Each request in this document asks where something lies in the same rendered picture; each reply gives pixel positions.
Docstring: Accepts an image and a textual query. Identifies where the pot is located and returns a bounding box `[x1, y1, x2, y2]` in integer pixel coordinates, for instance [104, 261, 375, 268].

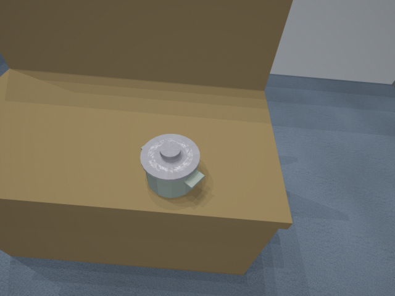
[141, 145, 205, 198]

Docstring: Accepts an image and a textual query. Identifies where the lid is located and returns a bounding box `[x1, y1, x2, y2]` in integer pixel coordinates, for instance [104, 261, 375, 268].
[140, 134, 200, 181]

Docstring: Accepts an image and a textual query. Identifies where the table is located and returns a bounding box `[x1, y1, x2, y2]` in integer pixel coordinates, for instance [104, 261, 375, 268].
[0, 0, 293, 276]

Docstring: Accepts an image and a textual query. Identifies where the knob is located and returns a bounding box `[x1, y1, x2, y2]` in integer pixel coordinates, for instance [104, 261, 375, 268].
[160, 141, 181, 160]

